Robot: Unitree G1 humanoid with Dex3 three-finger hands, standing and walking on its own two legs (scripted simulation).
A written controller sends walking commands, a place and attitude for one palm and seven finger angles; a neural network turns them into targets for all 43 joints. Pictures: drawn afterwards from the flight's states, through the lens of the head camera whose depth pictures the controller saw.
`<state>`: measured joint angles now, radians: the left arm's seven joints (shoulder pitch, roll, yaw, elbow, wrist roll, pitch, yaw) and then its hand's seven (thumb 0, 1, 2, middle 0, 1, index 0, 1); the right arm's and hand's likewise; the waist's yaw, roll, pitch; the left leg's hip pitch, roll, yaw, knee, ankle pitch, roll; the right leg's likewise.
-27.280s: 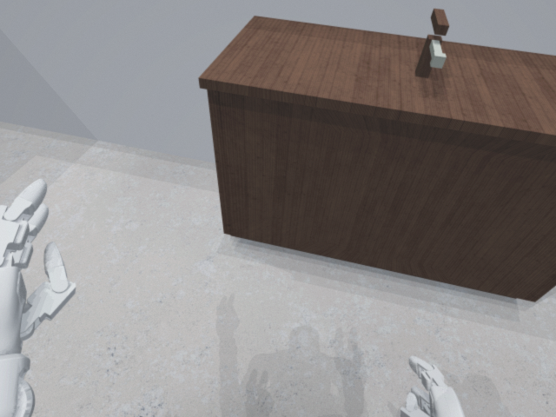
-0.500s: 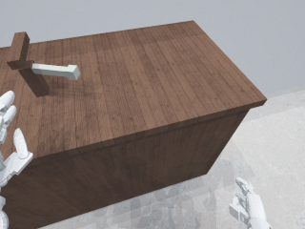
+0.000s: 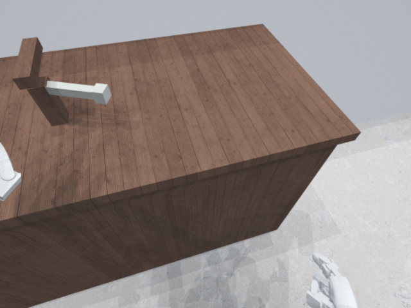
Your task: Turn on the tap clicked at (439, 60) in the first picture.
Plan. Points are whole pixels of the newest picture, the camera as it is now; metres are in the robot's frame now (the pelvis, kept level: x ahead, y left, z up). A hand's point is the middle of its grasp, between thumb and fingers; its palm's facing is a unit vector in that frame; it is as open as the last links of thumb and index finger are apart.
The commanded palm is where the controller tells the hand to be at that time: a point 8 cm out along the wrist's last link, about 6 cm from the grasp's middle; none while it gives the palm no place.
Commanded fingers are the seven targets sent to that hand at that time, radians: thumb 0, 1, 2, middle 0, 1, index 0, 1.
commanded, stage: come to a stop and stand still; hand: left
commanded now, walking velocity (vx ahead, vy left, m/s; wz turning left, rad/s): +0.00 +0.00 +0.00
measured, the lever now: (101, 93) +0.47 +0.27 +0.14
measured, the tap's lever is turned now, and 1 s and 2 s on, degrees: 65 65 65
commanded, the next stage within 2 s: look again from close up in 0.72 s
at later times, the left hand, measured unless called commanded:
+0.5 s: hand out of the picture +0.16 +0.31 +0.16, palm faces +0.48 -0.82 -0.30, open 7.4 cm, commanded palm +0.10 +0.34 +0.18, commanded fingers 0.00 0.90 0.90 -0.20 -0.30 -0.20 -0.30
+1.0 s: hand out of the picture +0.19 +0.32 +0.16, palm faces +0.48 -0.81 -0.33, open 7.4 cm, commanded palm +0.13 +0.34 +0.18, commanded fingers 0.00 0.90 0.90 -0.20 -0.30 -0.20 -0.30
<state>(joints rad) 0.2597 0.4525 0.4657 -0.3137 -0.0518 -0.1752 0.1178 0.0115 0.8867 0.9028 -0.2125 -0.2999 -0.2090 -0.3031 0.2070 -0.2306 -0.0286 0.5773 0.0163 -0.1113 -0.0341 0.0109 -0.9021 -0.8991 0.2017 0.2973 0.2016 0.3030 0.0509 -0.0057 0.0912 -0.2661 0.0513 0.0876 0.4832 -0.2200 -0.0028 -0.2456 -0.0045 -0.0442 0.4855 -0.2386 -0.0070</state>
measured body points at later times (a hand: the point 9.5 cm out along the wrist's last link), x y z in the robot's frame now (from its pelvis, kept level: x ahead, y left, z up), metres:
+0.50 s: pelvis -0.05 +0.05 +0.00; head -0.05 +0.07 +0.45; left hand +0.13 +0.36 +0.18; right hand +0.14 -0.15 -0.07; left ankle +0.02 +0.12 -0.74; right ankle +0.01 -0.10 -0.74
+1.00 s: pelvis -0.01 +0.05 +0.00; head -0.01 +0.08 +0.45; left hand +0.15 +0.36 +0.17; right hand +0.18 -0.15 -0.06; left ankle +0.02 +0.12 -0.74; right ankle +0.01 -0.10 -0.74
